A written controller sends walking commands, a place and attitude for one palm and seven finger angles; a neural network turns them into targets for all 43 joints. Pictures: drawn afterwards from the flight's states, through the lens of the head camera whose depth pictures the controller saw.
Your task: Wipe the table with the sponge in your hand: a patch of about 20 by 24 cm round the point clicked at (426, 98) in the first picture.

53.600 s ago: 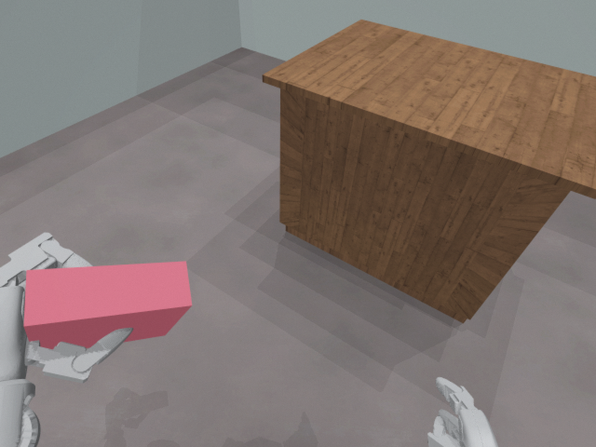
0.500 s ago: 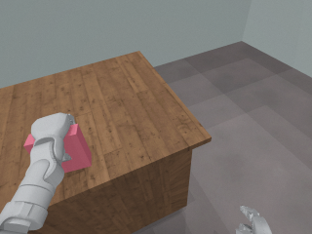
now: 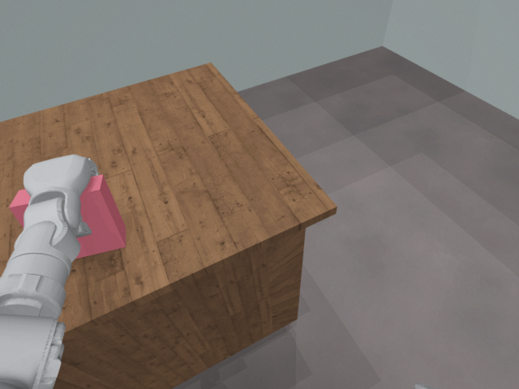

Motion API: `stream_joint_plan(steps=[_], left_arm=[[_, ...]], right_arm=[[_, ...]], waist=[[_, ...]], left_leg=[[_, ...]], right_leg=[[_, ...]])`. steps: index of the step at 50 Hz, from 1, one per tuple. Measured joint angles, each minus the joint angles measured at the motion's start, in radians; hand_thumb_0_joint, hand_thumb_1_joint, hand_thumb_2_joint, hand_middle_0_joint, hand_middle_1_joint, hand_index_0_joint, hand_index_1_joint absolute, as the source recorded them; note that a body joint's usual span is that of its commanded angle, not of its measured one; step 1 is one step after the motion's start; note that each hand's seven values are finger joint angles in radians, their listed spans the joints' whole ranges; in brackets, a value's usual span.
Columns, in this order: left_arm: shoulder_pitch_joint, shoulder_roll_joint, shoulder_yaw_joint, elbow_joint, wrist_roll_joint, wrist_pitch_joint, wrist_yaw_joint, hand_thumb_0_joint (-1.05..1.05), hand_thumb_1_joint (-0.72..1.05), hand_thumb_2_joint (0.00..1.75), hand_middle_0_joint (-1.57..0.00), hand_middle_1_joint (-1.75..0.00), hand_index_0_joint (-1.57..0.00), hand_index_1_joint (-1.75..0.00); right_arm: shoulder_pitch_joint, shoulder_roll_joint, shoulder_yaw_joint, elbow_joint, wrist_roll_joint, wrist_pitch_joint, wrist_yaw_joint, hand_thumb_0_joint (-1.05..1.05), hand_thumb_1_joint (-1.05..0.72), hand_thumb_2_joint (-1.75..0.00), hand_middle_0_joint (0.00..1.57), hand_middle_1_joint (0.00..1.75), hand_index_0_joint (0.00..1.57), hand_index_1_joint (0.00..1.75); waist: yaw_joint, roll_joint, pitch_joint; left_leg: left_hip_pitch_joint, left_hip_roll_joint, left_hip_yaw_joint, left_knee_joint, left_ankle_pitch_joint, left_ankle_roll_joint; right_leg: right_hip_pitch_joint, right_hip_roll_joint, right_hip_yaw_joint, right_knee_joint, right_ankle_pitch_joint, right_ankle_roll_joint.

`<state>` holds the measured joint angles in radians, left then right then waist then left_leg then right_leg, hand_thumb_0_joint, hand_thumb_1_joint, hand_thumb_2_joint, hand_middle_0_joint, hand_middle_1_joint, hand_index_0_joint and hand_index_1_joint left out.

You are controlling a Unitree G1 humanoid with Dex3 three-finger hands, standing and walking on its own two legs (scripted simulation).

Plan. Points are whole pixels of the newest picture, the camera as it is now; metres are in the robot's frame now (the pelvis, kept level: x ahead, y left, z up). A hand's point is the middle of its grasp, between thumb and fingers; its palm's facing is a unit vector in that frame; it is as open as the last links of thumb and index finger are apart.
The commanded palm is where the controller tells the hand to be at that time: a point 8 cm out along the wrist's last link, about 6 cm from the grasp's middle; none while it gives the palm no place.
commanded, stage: wipe forward along the middle lane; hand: left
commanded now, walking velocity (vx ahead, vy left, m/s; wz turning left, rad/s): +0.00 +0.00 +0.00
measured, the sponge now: (80, 229) +0.36 +0.33 +0.04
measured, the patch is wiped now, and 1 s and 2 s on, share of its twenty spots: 1.00 1.00 1.00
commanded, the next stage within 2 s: slide back across to the first lane in 0.70 s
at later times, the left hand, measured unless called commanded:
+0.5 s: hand (71, 180) +0.44 +0.36 +0.09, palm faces -0.16 +0.01 -0.99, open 9.1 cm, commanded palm +0.44 +0.36 +0.13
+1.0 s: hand (63, 164) +0.47 +0.39 +0.09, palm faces -0.12 -0.01 -0.99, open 9.1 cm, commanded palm +0.45 +0.39 +0.14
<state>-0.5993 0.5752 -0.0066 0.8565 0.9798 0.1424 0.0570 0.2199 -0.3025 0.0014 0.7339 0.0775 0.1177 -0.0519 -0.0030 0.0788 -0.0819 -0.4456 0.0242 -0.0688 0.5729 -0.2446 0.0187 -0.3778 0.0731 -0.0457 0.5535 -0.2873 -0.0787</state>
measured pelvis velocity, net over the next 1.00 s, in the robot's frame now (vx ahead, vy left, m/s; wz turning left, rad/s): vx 0.03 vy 0.05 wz -0.03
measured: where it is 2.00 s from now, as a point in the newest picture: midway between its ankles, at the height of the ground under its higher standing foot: outside the picture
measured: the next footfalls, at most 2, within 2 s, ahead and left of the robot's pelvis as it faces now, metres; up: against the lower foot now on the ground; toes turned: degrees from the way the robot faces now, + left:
none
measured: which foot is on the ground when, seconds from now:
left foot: down 0.00-1.00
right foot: down 0.00-1.00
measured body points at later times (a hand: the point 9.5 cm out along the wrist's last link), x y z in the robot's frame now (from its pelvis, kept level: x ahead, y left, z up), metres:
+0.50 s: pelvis +0.01 +0.01 +0.00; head +0.07 -0.01 +0.44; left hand +0.44 +0.35 +0.14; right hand +0.06 -0.27 -0.14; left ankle +0.03 +0.15 -0.73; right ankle -0.01 -0.07 -0.73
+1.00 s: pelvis +0.03 +0.05 +0.00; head +0.09 +0.04 +0.44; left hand +0.48 +0.39 +0.15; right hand +0.06 -0.23 -0.13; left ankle +0.03 +0.15 -0.73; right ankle -0.01 -0.07 -0.73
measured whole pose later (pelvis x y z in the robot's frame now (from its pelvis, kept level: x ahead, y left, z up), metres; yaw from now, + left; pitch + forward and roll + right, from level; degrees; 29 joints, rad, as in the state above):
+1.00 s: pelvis +0.03 +0.05 +0.00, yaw -2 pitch +13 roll -2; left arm -0.85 0.70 0.07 1.12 1.06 0.08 0.09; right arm 0.30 -0.29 0.00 0.73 0.07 0.14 -0.02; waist -0.07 0.06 -0.11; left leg -0.57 0.01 -0.03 0.62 -0.29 0.02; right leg -0.47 0.05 -0.01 0.53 -0.29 -0.02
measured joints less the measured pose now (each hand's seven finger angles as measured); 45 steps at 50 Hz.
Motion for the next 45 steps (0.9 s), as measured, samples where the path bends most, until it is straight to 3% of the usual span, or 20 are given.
stream_joint_plan(steps=[10, 20, 37, 45], left_arm=[[-0.125, 0.06, 0.017, 0.157, 0.018, -0.021, 0.004, 0.01, -0.57, 1.17, -0.86, -1.4, -0.92, -1.43], [-0.167, 0.113, 0.055, 0.221, 0.041, -0.064, 0.0, 0.01, -0.56, 1.17, -0.86, -1.4, -0.92, -1.44], [-0.248, 0.122, 0.041, 0.284, 0.059, -0.054, 0.018, 0.01, -0.57, 1.16, -0.87, -1.39, -0.93, -1.43], [-0.292, 0.127, 0.041, 0.303, 0.085, -0.047, 0.015, 0.01, -0.56, 1.16, -0.87, -1.4, -0.93, -1.44]], right_arm=[[0.014, 0.003, 0.013, 0.005, 0.002, -0.005, 0.004, 0.01, -0.9, -0.9, 0.2, 0.3, 0.2, 0.3], [0.053, -0.012, 0.002, 0.008, -0.003, 0.004, 0.011, 0.01, -0.9, -0.9, 0.2, 0.3, 0.2, 0.3], [0.053, 0.003, 0.001, 0.006, -0.002, 0.009, 0.022, 0.01, -0.9, -0.9, 0.2, 0.3, 0.2, 0.3], [0.062, 0.013, 0.003, -0.004, -0.008, 0.01, 0.025, 0.01, -0.9, -0.9, 0.2, 0.3, 0.2, 0.3]], waist=[[-0.031, -0.007, 0.004], [-0.052, -0.006, -0.01], [-0.065, -0.011, -0.02], [-0.073, -0.018, -0.021]], left_leg=[[-0.062, 0.007, -0.01, 0.027, -0.006, 0.003], [-0.102, 0.014, -0.004, 0.047, -0.022, -0.001], [-0.128, -0.004, 0.009, 0.054, -0.032, -0.018], [-0.146, -0.014, 0.019, 0.06, -0.035, -0.007]], right_leg=[[-0.053, 0.009, -0.009, 0.008, 0.003, -0.004], [-0.084, 0.016, -0.001, 0.004, 0.0, 0.003], [-0.102, -0.004, 0.014, -0.006, -0.004, 0.035], [-0.116, -0.015, 0.024, -0.011, -0.001, 0.052]])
